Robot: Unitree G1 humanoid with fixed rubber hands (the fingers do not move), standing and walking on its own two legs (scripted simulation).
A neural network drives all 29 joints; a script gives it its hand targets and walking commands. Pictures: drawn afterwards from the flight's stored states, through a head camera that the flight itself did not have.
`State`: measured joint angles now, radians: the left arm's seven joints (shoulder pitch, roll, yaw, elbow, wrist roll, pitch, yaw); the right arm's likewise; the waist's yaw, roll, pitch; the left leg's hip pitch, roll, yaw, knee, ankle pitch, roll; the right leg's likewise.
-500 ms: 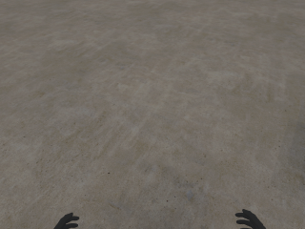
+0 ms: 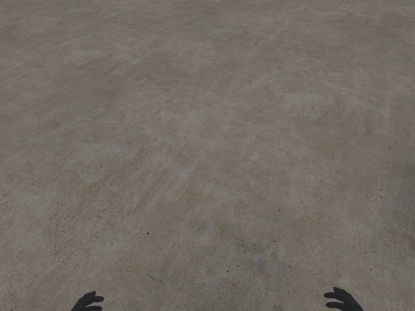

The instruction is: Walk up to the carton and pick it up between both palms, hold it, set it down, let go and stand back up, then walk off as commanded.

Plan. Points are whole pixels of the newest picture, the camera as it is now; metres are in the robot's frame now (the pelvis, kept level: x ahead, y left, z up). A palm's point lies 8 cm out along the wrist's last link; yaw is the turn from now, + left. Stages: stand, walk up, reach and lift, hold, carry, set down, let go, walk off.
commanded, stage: stand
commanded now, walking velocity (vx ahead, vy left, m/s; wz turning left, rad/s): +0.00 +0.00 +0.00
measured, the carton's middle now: out of the picture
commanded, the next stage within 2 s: walk up in 0.88 s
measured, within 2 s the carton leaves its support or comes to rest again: neither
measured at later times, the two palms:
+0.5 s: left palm out of the picture +0.12 +0.28 -0.08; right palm out of the picture +0.12 -0.27 -0.09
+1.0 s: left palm out of the picture +0.10 +0.29 -0.08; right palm out of the picture +0.10 -0.27 -0.09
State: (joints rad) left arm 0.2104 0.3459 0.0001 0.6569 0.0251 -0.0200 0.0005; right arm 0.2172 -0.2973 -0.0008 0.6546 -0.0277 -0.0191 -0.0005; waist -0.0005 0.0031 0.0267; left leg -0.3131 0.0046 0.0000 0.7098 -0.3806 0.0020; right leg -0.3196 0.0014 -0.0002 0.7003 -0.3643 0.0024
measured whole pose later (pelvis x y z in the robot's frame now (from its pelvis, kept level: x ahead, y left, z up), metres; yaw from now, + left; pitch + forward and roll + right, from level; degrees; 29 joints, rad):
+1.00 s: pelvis -0.02 +0.00 +0.01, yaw +0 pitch -1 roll +0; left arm 0.21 0.36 0.00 0.76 0.03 -0.02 0.00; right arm 0.22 -0.31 0.00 0.75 -0.03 -0.02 0.00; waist 0.00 0.00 0.03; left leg -0.31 0.00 0.00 0.65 -0.32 0.00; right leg -0.32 0.00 0.00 0.64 -0.31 0.00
